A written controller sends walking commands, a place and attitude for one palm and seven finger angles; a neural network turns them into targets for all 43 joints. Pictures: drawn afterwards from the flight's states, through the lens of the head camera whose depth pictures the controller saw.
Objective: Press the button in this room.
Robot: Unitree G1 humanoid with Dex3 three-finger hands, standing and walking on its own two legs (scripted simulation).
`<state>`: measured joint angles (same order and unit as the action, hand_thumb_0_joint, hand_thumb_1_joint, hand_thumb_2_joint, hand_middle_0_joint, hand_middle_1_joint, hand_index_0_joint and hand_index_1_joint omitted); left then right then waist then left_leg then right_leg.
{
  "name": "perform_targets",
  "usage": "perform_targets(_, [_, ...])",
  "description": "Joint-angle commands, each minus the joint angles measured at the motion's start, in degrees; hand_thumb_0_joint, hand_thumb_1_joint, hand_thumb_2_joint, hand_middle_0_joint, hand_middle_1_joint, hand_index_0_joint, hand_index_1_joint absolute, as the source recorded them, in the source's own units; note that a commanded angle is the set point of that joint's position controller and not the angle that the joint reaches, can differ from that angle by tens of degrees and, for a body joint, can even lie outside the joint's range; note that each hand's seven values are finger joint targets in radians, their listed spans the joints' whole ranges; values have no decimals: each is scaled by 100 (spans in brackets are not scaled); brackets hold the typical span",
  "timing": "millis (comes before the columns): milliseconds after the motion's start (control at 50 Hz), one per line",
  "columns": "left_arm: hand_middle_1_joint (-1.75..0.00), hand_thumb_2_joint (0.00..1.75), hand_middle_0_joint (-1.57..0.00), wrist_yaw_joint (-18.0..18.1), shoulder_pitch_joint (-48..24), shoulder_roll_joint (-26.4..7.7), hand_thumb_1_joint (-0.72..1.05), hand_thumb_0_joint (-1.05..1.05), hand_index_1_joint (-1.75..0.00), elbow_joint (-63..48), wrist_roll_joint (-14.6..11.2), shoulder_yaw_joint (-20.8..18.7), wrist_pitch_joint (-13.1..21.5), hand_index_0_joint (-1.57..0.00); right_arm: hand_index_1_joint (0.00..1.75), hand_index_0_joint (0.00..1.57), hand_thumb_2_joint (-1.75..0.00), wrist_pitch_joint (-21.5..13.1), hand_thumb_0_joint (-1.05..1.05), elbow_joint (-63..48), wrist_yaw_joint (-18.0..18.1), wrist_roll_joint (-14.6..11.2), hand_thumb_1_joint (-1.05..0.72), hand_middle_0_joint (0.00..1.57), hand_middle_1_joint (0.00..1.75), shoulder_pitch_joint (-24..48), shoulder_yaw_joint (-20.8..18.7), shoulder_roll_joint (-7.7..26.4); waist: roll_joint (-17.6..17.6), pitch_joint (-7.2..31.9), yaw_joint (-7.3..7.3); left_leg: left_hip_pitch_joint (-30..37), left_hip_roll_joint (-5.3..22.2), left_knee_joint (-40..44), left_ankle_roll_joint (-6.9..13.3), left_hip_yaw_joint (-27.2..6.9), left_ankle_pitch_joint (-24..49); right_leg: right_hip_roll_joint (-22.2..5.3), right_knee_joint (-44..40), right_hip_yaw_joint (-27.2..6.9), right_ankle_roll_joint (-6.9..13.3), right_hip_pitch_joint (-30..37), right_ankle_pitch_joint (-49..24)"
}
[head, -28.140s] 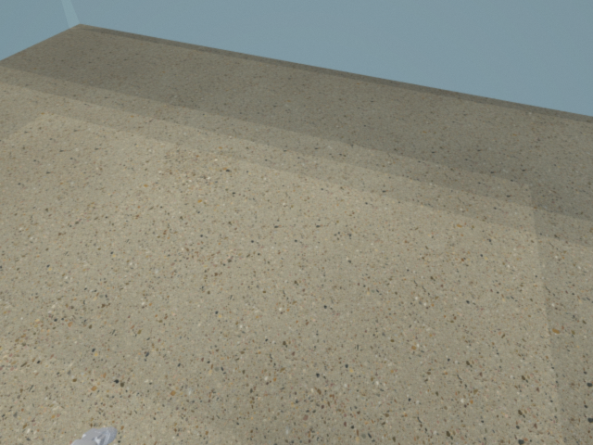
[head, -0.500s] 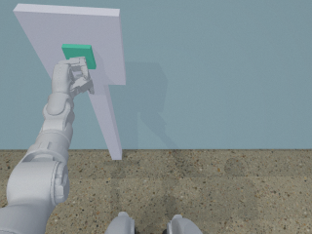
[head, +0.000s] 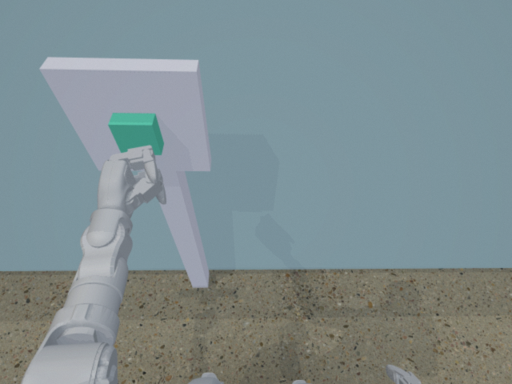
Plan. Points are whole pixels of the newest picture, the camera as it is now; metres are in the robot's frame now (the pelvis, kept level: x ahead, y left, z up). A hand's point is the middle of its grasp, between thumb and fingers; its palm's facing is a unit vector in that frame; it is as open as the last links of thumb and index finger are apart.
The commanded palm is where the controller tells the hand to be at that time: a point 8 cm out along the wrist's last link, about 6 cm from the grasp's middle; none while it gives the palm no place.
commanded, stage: pull the fist back off the button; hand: left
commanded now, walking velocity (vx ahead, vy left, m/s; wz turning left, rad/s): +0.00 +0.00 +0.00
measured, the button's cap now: (138, 133) +0.48 +0.20 +0.11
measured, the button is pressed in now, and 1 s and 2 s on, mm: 0 0 0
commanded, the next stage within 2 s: draw the hand back to the body in 0.32 s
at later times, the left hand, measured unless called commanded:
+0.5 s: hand (145, 207) +0.36 +0.17 +0.09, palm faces +0.01 -1.00 -0.02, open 3.1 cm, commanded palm +0.32 +0.22 +0.10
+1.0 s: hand (96, 245) +0.27 +0.19 +0.14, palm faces +0.10 -0.98 -0.15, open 3.1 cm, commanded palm +0.23 +0.24 +0.15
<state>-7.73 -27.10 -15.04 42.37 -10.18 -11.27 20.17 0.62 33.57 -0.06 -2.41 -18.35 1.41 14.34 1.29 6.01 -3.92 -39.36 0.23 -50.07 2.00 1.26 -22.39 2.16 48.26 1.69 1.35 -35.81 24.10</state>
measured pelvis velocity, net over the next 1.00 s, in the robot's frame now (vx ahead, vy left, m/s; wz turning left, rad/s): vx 0.01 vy -0.01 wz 0.03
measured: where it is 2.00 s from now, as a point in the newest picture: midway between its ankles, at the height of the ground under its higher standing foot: outside the picture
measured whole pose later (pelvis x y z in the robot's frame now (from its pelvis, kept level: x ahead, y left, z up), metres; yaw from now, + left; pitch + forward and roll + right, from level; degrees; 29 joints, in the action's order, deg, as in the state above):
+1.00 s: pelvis +0.01 -0.01 +0.03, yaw +1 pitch +2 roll -1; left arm -6.0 9.5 -16.9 -4.0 -11.3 -9.0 4.4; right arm -4.8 31.4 4.4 -3.1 -12.6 2.6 14.2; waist 2.8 4.1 0.6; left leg -21.7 -0.5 -38.6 1.3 0.2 -18.8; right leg 1.8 36.8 2.4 1.8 -17.8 20.9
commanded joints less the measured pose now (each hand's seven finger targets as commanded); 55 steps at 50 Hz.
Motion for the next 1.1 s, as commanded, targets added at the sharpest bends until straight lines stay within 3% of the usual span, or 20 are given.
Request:
perform_targets(0, [-150, 90, -130, -7, -1238, -849, 90, 0, -150, -2022, -123, -110, 269, -130, 30, 20, -90, -234, 0, -827, 80, -16, -90, 20, 30, -5, -335, 805, 135, 1779, 108, 1607, -19, 663, -15, -209, 1759, 18, -631, -41, -7, 768, -2143])
perform_targets(80, [-150, 90, -130, 13, -645, -845, 90, 0, -150, -2637, -186, -164, 200, -130, 30, 20, -90, -277, 0, -864, 110, -15, -90, 20, 30, 82, -377, 790, -13, 1825, 138, 1757, 1, 652, -20, -211, 2037, 4, -639, -52, -28, 900, -2404])
perform_targets(100, [-150, 90, -130, -11, -421, -664, 90, 0, -150, -2856, -219, -35, 173, -130, 30, 20, -90, -304, 0, -905, 108, -20, -90, 20, 30, 131, -367, 756, 179, 1884, 158, 1860, -11, 647, -20, -182, 2146, -5, -641, -48, -29, 920, -2495])
perform_targets(200, [-150, 90, -130, -95, 255, -716, 90, 0, -150, -3261, -296, -89, 66, -130, 30, 20, -90, -363, 0, -920, 151, -32, -90, 20, 30, 316, -345, 744, 14, 1600, 160, 1713, -27, 702, -17, -169, 1981, -32, -710, -60, -52, 1021, -2520])
perform_targets(240, [-150, 90, -130, -116, -86, -669, 90, 0, -150, -3426, -309, 40, 45, -130, 30, 20, -90, -394, 0, -868, 187, -23, -90, 20, 30, 341, -336, 748, -8, 1491, 21, 1737, -18, 660, 1, -204, 1854, -34, -731, -53, -58, 871, -2351])
perform_targets(320, [-150, 90, -130, -164, -400, -777, 90, 0, -150, -3134, -328, -47, -11, -130, 30, 20, -90, -426, 0, -748, 271, -23, -90, 20, 30, 408, -315, 769, -52, 1399, -23, 1641, -39, 664, -7, -225, 1522, -67, -794, -93, -75, 779, -2077])
perform_targets(400, [-150, 90, -130, -242, -511, -648, 90, 0, -150, -3147, -319, 113, 11, -130, 30, 20, -90, -472, 0, -740, 274, -19, -90, 20, 30, 435, -294, 751, 239, 1580, 25, 1845, -40, 655, -34, -288, 1715, -73, -723, -52, -24, 755, -2102])
perform_targets(420, [-150, 90, -130, -247, -184, -759, 90, 0, -150, -3251, -337, -33, 4, -130, 30, 20, -90, -482, 0, -800, 265, -15, -90, 20, 30, 438, -312, 757, 294, 1811, 171, 1948, -40, 684, -46, -299, 1841, -70, -705, -47, -6, 908, -2160])
perform_targets(480, [-150, 90, -130, -271, 537, -779, 90, 0, -150, -3740, -409, -74, -107, -130, 30, 20, -90, -504, 0, -1002, 228, -34, -90, 20, 30, 567, -288, 716, 316, 1964, 327, 2038, -40, 788, -27, -262, 2142, -77, -740, -42, -7, 1290, -2507])
perform_targets(560, [-150, 90, -130, -227, 1336, -859, 90, 0, -150, -3932, -471, -247, -464, -130, 30, 20, -90, -484, 0, -1167, 222, -77, -90, 20, 30, 691, -243, 705, -183, 1398, 387, 1741, -41, 1007, 4, -194, 1927, -76, -930, -20, -55, 1500, -2552])
perform_targets(600, [-150, 90, -130, -203, 1414, -869, 90, 0, -150, -4260, -505, -288, -588, -130, 30, 20, -90, -504, 0, -1207, 247, -92, -90, 20, 30, 751, -246, 698, -85, 1250, 382, 1824, -45, 1102, 2, -174, 1783, -75, -1042, -19, -58, 1485, -2409])
perform_targets(640, [-150, 90, -130, -179, 1553, -938, 90, 0, -150, -4552, -536, -337, -641, -130, 30, 20, -90, -544, 0, -1237, 280, -87, -90, 20, 30, 802, -240, 704, -304, 1176, 351, 1838, -34, 1169, 26, -186, 1658, -71, -1143, -23, -64, 1593, -2263])
perform_targets(700, [-150, 90, -130, -226, 1723, -812, 90, 0, -150, -5015, -558, -223, -706, -130, 30, 20, -90, -632, 0, -1252, 314, -102, -90, 20, 30, 893, -200, 656, 49, 1031, 326, 2030, -40, 1281, 22, -183, 1555, -69, -1264, -14, -64, 1507, -2100])
perform_targets(900, [-150, 90, -130, -484, 2255, -987, 90, 0, -150, -5755, -720, -353, -1211, -130, 30, 20, -90, -947, 0, -1239, 461, -144, -90, 20, 30, 1060, -123, 655, 199, 681, 381, 2355, -57, 1613, 15, -314, 1154, -85, -1660, 24, -45, 1586, -1497])
perform_targets(920, [-150, 90, -130, 275, 2164, -1435, 90, 0, -150, -6289, 23, -298, -1139, -130, 30, 20, -90, -907, 0, -1232, 532, -36, -90, 20, 30, 1339, -164, 565, 109, 265, 559, 2415, -50, 1838, 32, -313, 1050, -219, -2098, -284, 19, 1565, -1321])
perform_targets(940, [-150, 90, -130, 621, 2543, -1205, 90, 0, -150, -6193, 86, -225, -1201, -130, 30, 20, -90, -906, 0, -1152, 559, 16, -90, 20, 30, 1314, -143, 551, -182, 75, 485, 2401, -12, 1934, 42, -308, 908, -237, -2238, -282, -14, 1596, -1106])
perform_targets(960, [-150, 90, -130, 825, 2849, -964, 90, 0, -150, -6202, 203, -21, -1260, -130, 30, 20, -90, -851, 0, -1128, 567, 26, -90, 20, 30, 1317, -120, 521, -131, 65, 493, 2511, 8, 2040, 33, -298, 902, -267, -2246, -263, -15, 1790, -1085])
perform_targets(1000, [-150, 90, -130, 1083, 3169, -958, 90, 0, -150, -6270, 324, -61, -1316, -130, 30, 20, -90, -760, 0, -1061, 567, 37, -90, 20, 30, 1314, -106, 490, 32, 42, 491, 2724, 13, 2192, 25, -263, 975, -281, -2367, -232, -11, 2006, -1147])
perform_targets(1040, [-150, 90, -130, 1230, 3372, -1128, 90, 0, -150, -6368, 422, -235, -1309, -130, 30, 20, -90, -728, 0, -1002, 567, 76, -90, 20, 30, 1366, -107, 513, -123, 75, 545, 2878, 33, 2334, 35, -253, 1161, -237, -2512, -213, -18, 2203, -1302])
perform_targets(1080, [-150, 90, -130, 1322, 3424, -1104, 90, 0, -150, -6652, 477, -238, -1301, -130, 30, 20, -90, -701, 0, -993, 558, 87, -90, 20, 30, 1395, -82, 473, 123, 50, 527, 3073, 29, 2461, 18, -230, 1285, -268, -2581, -196, -5, 2359, -1449])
